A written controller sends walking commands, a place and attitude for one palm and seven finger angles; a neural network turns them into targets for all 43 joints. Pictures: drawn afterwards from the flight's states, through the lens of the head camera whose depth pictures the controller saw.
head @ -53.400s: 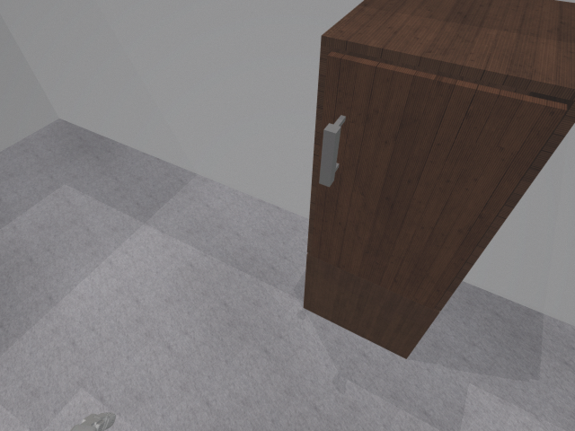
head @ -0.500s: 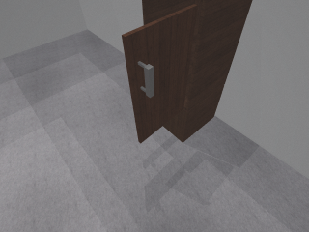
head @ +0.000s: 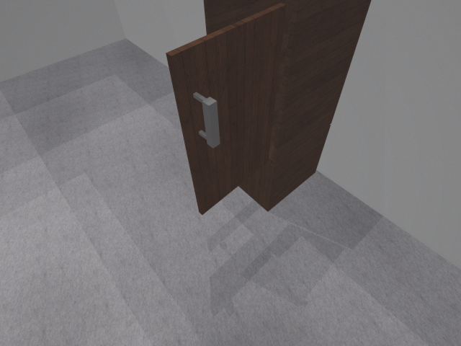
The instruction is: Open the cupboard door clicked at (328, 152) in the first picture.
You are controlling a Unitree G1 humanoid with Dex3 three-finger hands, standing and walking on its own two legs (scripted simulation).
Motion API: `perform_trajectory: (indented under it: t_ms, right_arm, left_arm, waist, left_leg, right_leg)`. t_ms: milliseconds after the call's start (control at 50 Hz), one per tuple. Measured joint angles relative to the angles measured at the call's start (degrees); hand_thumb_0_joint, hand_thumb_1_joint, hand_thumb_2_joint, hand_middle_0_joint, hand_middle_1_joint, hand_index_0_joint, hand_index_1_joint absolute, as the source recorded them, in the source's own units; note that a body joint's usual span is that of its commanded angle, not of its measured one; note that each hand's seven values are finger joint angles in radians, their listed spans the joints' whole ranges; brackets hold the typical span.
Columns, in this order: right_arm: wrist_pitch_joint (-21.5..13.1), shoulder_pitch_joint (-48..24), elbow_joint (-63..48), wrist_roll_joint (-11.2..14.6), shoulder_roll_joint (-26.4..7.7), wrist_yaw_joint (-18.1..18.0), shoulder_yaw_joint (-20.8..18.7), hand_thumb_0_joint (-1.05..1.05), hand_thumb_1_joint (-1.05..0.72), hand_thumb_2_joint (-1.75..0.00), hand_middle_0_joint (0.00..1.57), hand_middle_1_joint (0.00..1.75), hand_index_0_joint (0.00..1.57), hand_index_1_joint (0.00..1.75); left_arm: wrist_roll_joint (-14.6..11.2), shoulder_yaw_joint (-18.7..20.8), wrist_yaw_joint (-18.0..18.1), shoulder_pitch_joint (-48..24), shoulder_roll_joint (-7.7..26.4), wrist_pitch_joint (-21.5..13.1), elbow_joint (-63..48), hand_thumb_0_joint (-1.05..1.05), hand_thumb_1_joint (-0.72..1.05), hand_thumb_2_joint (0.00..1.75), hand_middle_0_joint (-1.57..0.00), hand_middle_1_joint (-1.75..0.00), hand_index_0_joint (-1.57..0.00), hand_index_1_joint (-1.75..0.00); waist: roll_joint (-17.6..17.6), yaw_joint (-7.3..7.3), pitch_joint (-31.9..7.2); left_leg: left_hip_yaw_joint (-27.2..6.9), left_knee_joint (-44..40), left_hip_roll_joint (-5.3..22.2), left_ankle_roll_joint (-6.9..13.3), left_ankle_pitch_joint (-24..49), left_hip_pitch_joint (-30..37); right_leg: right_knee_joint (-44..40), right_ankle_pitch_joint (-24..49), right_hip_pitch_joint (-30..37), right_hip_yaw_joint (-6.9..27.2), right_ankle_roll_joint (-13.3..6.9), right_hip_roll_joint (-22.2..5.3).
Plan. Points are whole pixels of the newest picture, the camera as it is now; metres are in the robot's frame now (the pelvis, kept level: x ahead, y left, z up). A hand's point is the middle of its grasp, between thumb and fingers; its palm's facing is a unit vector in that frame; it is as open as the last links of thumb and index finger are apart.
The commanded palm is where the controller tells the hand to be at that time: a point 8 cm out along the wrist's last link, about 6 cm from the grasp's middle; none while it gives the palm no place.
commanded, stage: look to check the result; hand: left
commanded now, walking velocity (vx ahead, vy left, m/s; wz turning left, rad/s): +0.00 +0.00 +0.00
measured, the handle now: (205, 120) +0.60 +0.10 +0.04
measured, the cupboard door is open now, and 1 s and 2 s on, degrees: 93 93 93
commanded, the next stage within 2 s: stand and wait in 0.22 s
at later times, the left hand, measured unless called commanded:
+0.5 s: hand out of the picture +0.06 +0.22 -0.16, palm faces +0.00 -0.96 -0.30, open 7.4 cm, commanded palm none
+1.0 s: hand out of the picture +0.06 +0.22 -0.16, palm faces -0.02 -0.95 -0.30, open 7.4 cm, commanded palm none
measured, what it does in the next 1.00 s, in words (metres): stands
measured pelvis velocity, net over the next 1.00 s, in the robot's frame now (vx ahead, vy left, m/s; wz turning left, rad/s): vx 0.01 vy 0.00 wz -0.02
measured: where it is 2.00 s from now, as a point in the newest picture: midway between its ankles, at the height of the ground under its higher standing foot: outside the picture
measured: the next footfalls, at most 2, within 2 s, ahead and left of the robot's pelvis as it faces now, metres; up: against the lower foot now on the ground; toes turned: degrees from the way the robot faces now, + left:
none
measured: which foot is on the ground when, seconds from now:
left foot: down 0.00-1.00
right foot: down 0.00-1.00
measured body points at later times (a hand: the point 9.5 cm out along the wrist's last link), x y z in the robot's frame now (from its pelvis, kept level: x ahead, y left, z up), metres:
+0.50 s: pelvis +0.01 +0.00 +0.00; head +0.03 -0.02 +0.45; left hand +0.06 +0.27 -0.14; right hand +0.05 -0.27 -0.16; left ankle +0.01 +0.13 -0.75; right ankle -0.02 -0.08 -0.75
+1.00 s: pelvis +0.01 +0.00 +0.00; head +0.03 -0.01 +0.45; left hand +0.06 +0.27 -0.14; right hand +0.05 -0.26 -0.16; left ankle +0.01 +0.13 -0.75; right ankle -0.02 -0.08 -0.75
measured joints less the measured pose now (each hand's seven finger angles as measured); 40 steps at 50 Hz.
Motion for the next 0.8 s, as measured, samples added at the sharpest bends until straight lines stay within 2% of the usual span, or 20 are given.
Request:
perform_trajectory:
  t_ms: [340, 800]
  right_arm:
    - [0.15, -0.97, -0.33, 0.09, -0.87, 0.03, 0.11, 0.01, -0.91, -0.90, 0.20, 0.30, 0.20, 0.30]
    - [-0.24, 0.07, 0.12, 0.13, -0.35, 0.04, 0.40, 0.01, -0.91, -0.90, 0.20, 0.30, 0.20, 0.30]
  left_arm:
    - [-0.05, -0.14, -0.05, -0.55, 0.66, -0.10, 0.18, 0.00, 0.91, 0.89, -0.20, -0.29, -0.20, -0.30]
    - [-0.07, -0.33, -0.13, -0.89, 1.08, -0.28, -0.08, 0.00, 0.91, 0.89, -0.20, -0.29, -0.20, -0.30]
  waist:
    - [-0.17, 0.21, -0.22]
    - [-0.59, -0.09, -0.67]
  left_leg:
    - [0.18, -0.57, 0.73, -0.52, -0.36, 1.09]
    - [0.86, -1.92, 0.25, -0.13, -0.29, 2.16]
  right_leg:
    - [-1.66, 0.29, 1.44, 0.25, -0.35, 0.82]
    - [-2.31, 0.25, 2.00, 0.89, 0.03, 0.36]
